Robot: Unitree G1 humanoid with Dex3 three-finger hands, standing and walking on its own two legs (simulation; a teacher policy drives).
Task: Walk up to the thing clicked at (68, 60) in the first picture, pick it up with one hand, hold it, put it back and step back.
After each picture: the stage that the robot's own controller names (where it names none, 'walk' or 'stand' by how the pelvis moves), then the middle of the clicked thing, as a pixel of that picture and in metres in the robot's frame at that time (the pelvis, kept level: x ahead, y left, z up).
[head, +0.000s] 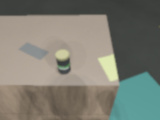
stand; (63, 62) +0.56 +0.12 -0.08
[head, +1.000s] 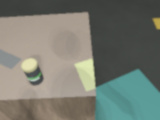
stand; (33, 72) +0.47 +0.26 -0.06
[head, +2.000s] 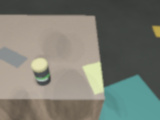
stand; (41, 72) +0.46 +0.21 -0.06
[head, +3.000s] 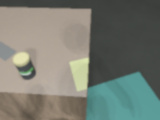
stand; (25, 66) +0.48 +0.28 -0.05
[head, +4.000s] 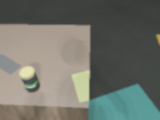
stand; (30, 79) +0.47 +0.27 -0.08
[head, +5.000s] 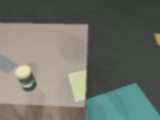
stand; (26, 78) +0.47 +0.29 -0.08
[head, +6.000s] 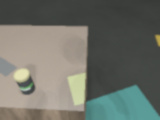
stand; (25, 82) +0.46 +0.29 -0.08
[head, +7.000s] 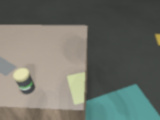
stand; (24, 81) +0.46 +0.29 -0.08
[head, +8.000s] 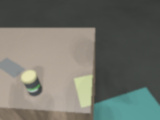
rise first; (32, 83) +0.44 +0.29 -0.08
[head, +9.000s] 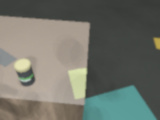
go down; (25, 73) +0.48 +0.27 -0.06
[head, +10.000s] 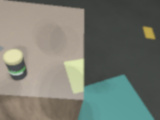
go down; (16, 65) +0.46 +0.27 -0.03
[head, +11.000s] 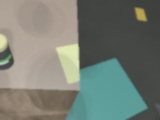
close in; (0, 52) +0.46 +0.27 +0.00
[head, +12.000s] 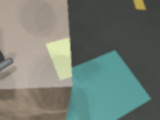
close; out of the picture +0.47 +0.28 +0.02
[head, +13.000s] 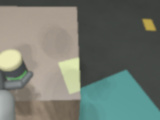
lift; (15, 69) +0.39 +0.22 +0.08
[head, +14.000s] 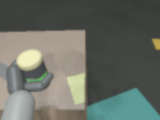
hold; (35, 71) +0.34 +0.16 +0.16
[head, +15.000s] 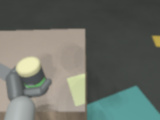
hold; (34, 77) +0.34 +0.17 +0.12
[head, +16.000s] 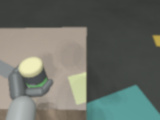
hold; (36, 77) +0.34 +0.17 +0.11
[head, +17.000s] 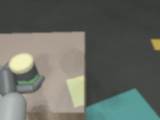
crouch; (27, 74) +0.35 +0.19 +0.14
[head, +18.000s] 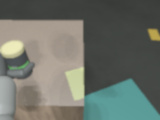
crouch; (18, 60) +0.40 +0.23 +0.11
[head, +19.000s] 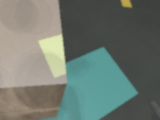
lower; out of the picture +0.48 +0.28 +0.03
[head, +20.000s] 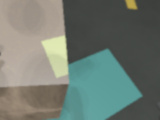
lower; out of the picture +0.47 +0.28 +0.03
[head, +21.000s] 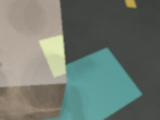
lower; out of the picture +0.46 +0.28 +0.02
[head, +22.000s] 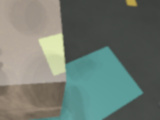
lower; out of the picture +0.46 +0.28 +0.02
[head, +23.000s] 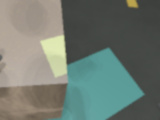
loosen; out of the picture +0.46 +0.28 +0.02
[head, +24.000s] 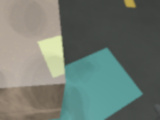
withdraw; out of the picture +0.46 +0.28 +0.02
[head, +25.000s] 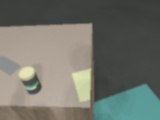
sink last; (30, 80) +0.45 +0.27 -0.03
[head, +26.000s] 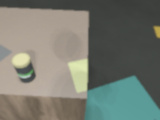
stand; (24, 68) +0.46 +0.26 -0.02
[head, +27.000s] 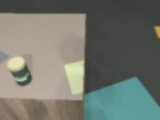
stand; (20, 71) +0.46 +0.28 -0.01
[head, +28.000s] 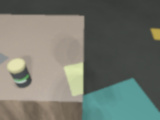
stand; (20, 73) +0.45 +0.27 -0.02
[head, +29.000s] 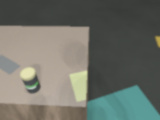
stand; (31, 80) +0.47 +0.27 -0.08
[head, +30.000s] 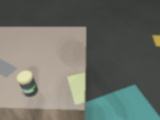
stand; (28, 84) +0.45 +0.28 -0.08
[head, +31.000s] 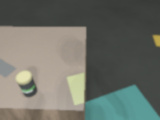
stand; (27, 84) +0.45 +0.28 -0.08
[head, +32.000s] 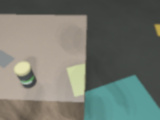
walk; (26, 75) +0.46 +0.28 -0.08
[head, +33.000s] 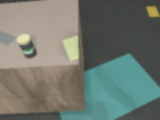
walk; (27, 46) +0.63 +0.32 -0.07
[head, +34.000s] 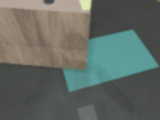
walk; out of the picture +0.95 +0.25 -0.05
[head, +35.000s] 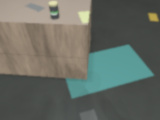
stand; (54, 10) +1.09 +0.25 -0.07
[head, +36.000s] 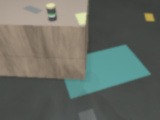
stand; (51, 12) +1.10 +0.26 -0.08
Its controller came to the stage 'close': yes
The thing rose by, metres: 0.23
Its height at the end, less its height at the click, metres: +0.00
